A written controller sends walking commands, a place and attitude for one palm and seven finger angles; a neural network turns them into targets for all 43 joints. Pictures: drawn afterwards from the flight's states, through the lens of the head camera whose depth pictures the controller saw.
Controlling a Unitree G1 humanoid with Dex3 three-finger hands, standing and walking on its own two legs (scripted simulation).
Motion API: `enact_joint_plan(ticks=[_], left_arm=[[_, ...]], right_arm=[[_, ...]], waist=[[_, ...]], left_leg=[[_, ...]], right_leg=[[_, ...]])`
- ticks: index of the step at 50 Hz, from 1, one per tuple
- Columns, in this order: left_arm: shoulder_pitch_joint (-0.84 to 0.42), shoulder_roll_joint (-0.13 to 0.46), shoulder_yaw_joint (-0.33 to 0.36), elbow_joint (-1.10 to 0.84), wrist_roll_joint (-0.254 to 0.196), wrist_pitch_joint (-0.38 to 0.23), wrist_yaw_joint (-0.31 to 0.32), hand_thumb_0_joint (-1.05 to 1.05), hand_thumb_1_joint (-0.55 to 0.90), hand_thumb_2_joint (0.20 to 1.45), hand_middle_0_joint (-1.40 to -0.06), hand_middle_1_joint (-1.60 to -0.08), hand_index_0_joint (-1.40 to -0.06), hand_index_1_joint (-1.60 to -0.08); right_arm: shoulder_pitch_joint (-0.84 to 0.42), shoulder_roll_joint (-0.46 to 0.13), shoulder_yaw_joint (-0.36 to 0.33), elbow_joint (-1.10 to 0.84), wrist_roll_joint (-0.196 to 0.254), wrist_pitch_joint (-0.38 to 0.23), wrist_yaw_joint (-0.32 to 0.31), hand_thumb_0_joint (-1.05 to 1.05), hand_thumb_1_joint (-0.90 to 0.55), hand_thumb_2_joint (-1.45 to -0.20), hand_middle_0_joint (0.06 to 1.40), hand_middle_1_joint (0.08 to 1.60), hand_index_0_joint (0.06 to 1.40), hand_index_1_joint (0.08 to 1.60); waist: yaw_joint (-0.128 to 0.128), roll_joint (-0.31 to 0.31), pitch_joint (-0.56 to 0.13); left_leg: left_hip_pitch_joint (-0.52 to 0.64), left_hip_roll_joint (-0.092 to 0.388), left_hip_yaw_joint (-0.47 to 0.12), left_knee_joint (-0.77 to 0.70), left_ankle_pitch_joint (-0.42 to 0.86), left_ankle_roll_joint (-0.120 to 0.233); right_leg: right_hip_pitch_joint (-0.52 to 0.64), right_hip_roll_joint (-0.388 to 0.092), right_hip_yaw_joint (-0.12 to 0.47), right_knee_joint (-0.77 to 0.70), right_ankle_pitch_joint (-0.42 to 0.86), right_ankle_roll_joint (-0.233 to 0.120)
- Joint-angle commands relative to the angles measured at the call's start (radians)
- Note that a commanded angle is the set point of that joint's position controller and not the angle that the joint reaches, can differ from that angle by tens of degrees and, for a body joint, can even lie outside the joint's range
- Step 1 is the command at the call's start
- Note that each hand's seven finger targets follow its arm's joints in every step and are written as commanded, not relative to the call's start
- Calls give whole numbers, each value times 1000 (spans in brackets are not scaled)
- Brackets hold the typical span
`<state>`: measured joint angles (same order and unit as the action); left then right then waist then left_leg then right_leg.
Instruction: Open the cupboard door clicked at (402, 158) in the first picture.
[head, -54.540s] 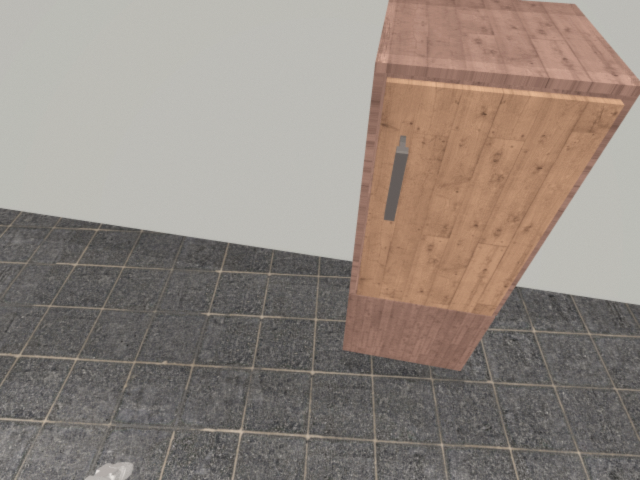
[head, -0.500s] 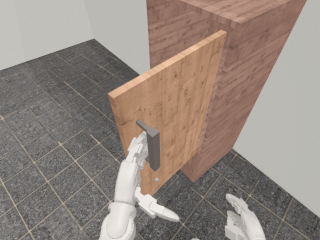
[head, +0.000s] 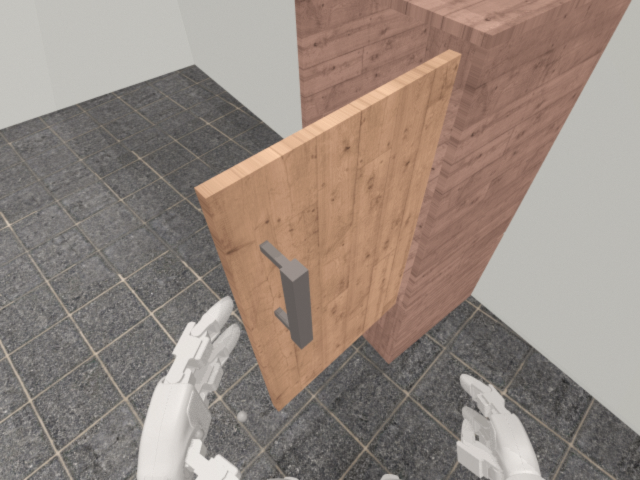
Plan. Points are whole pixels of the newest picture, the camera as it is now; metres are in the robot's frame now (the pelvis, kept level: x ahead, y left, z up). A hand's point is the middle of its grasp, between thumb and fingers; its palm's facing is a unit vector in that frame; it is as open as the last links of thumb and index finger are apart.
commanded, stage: slide the hand sideways off the handle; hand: left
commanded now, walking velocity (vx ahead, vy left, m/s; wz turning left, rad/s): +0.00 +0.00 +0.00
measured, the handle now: (287, 298) +0.31 +0.07 +0.09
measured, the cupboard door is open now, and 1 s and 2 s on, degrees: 95 95 95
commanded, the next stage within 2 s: draw the hand back to the body in 0.16 s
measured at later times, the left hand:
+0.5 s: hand (199, 418) +0.17 +0.12 +0.11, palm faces +0.03 -1.00 -0.08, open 16.3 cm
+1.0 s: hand (101, 388) +0.17 +0.20 +0.15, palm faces +0.22 -0.92 -0.33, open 14.5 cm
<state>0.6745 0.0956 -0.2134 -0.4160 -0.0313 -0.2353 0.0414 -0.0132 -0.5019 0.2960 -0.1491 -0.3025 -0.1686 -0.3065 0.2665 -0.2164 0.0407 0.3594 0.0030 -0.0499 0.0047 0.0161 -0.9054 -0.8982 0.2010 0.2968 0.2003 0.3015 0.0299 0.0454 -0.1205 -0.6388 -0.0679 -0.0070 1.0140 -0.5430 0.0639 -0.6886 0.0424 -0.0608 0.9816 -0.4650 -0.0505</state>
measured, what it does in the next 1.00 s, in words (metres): stands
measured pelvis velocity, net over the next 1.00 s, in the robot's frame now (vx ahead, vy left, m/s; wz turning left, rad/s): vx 0.01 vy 0.01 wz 0.01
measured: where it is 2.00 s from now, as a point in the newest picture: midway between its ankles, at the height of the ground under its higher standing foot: outside the picture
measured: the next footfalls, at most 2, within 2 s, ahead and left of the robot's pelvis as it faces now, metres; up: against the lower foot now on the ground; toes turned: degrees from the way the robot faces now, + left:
none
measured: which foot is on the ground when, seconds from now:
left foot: down 0.00-1.00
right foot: down 0.00-1.00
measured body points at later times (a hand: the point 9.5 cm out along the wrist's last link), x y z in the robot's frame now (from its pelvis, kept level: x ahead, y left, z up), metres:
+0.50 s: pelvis -0.01 -0.01 +0.00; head +0.00 -0.03 +0.45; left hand +0.16 +0.18 +0.12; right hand +0.18 -0.23 -0.06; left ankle -0.02 +0.08 -0.68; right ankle +0.01 -0.09 -0.68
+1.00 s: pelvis +0.01 +0.01 +0.04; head -0.01 -0.01 +0.49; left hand +0.16 +0.25 +0.17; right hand +0.20 -0.20 -0.03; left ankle -0.02 +0.08 -0.68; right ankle +0.01 -0.09 -0.68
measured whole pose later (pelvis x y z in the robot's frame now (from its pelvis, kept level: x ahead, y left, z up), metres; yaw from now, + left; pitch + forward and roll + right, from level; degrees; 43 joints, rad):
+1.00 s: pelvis +0.01 +0.01 +0.04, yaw +0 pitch +1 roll -2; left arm 0.65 0.30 0.09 -0.51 -0.05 -0.05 0.08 -0.01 -0.19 0.43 -0.16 -0.30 -0.17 -0.30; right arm 0.26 -0.22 0.07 0.49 0.02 -0.13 -0.09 0.02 -0.90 -0.90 0.20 0.30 0.20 0.30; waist 0.05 0.07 -0.07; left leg -0.32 -0.07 -0.02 0.73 -0.43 0.07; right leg -0.36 0.05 -0.05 0.68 -0.35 -0.04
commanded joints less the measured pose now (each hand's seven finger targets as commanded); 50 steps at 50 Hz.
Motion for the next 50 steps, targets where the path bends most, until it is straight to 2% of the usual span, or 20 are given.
enact_joint_plan(ticks=[1,4,6,9,13,14,17,18,22,23,25,28,32,33,37,38,39,40,42,50], left_arm=[[63,31,38,-275,-46,-101,-53,0,-500,300,-150,-300,-150,-300],[69,66,81,-263,-61,-97,-76,0,-500,300,-150,-300,-150,-300],[68,58,77,-261,-70,-95,-90,0,-500,300,-150,-300,-150,-300],[27,58,85,-251,-86,-89,-96,0,-500,300,-150,-300,-150,-300],[9,91,137,-243,-95,-90,-89,0,-500,300,-150,-300,-150,-300],[-13,122,165,-262,-94,-94,-84,0,-500,300,-150,-300,-150,-300],[19,154,218,-304,-110,-86,-78,0,-500,300,-150,-300,-150,-300],[30,167,244,-306,-121,-75,-80,0,-500,300,-150,-300,-150,-300],[-19,135,228,-274,-159,-40,-114,0,-500,300,-150,-300,-150,-300],[-20,150,251,-235,-169,-24,-124,0,-500,300,-150,-300,-150,-300],[-38,159,264,-222,-182,-5,-146,0,-500,300,-150,-300,-150,-300],[-40,198,306,-237,-191,28,-164,0,-500,300,-150,-300,-150,-300],[-46,216,342,-307,-202,36,-165,0,-500,300,-150,-300,-150,-300],[-53,228,361,-312,-211,38,-164,0,-500,300,-150,-300,-150,-300],[-68,211,356,-319,-227,46,-178,0,-360,360,-155,-300,-155,-300],[-68,218,368,-308,-231,57,-182,0,-325,375,-156,-300,-156,-300],[-80,369,391,-358,-74,75,-65,0,-290,390,-158,-300,-158,-300],[-32,296,366,-343,-63,97,-16,0,-255,405,-159,-300,-159,-300],[-9,254,337,-320,-43,122,16,0,-185,435,-161,-300,-161,-300],[-106,347,442,-329,-12,118,81,0,95,555,-171,-300,-171,-300]], right_arm=[[-52,-92,-52,-176,8,-78,-15,0,-900,-900,200,300,200,300],[-60,-99,-54,-176,12,-82,-23,0,-900,-900,200,300,200,300],[-60,-101,-55,-182,14,-89,-27,0,-900,-900,200,300,200,300],[-64,-107,-53,-187,15,-101,-36,0,-900,-900,200,300,200,300],[-62,-106,-54,-183,15,-110,-45,0,-900,-900,200,300,200,300],[-62,-106,-55,-182,16,-111,-47,0,-900,-900,200,300,200,300],[-60,-96,-53,-180,25,-112,-51,0,-900,-900,200,300,200,300],[-63,-96,-53,-176,27,-111,-55,0,-900,-900,200,300,200,300],[-80,-105,-41,-156,38,-126,-63,0,-900,-900,200,300,200,300],[-80,-108,-42,-145,39,-128,-67,0,-900,-900,200,300,200,300],[-89,-118,-41,-137,43,-139,-73,0,-900,-900,200,300,200,300],[-89,-119,-38,-128,45,-153,-79,0,-900,-900,200,300,200,300],[-84,-112,-34,-116,47,-172,-81,0,-900,-900,200,300,200,300],[-83,-113,-34,-111,45,-174,-81,0,-900,-900,200,300,200,300],[-89,-116,-30,-89,52,-193,-77,0,-900,-900,200,300,200,300],[-89,-119,-33,-82,51,-195,-78,0,-900,-900,200,300,200,300],[-82,-112,-39,-84,32,-174,-101,0,-900,-900,200,300,200,300],[-73,-92,-32,-81,24,-164,-108,0,-900,-900,200,300,200,300],[-74,-93,-30,-67,19,-152,-105,0,-900,-900,200,300,200,300],[-124,-100,-19,-17,11,-141,-110,0,-900,-900,200,300,200,300]], waist=[[-19,-62,-152],[-26,-68,-115],[-28,-60,-99],[-39,-100,-79],[-22,-96,-115],[-22,-87,-132],[1,-46,-170],[2,-62,-188],[-24,-60,-80],[-30,-114,-51],[-30,-118,-27],[-12,-71,-42],[7,-10,-86],[6,-37,-94],[2,10,-48],[2,-17,-52],[30,-16,-44],[16,-26,-21],[11,-21,17],[20,10,24]], left_leg=[[-23,34,-57,-131,319,-45],[-56,33,-55,-121,272,-42],[-67,32,-56,-121,241,-41],[-101,31,-54,-102,182,-36],[-127,27,-44,-84,155,-36],[-119,28,-42,-84,156,-35],[-78,26,-39,-110,194,-35],[-80,26,-40,-107,201,-34],[-51,33,-44,-147,175,-34],[-61,38,-49,-145,169,-32],[-49,41,-46,-158,148,-31],[-3,42,-47,-189,175,-29],[77,43,-53,-235,262,-34],[79,43,-58,-237,277,-34],[128,50,-68,-279,313,-48],[132,51,-71,-281,318,-46],[142,70,-67,-327,328,-35],[158,65,-66,-341,333,-36],[182,72,-69,-363,362,-39],[305,82,-85,-478,398,-50]], right_leg=[[186,-28,67,-121,324,18],[164,-30,77,-132,270,19],[146,-31,77,-139,218,19],[128,-38,102,-167,128,26],[152,-48,141,-186,61,27],[160,-52,148,-189,60,29],[218,-51,149,-194,125,28],[246,-55,160,-202,148,34],[211,-53,139,-256,101,42],[214,-57,150,-279,88,47],[212,-64,160,-310,46,53],[236,-58,135,-311,59,43],[281,-39,78,-282,187,30],[299,-37,76,-282,214,32],[284,-22,31,-283,250,25],[292,-20,29,-289,253,26],[347,-52,94,-332,250,14],[349,-57,86,-354,246,16],[357,-56,70,-363,267,18],[454,-51,57,-442,264,15]])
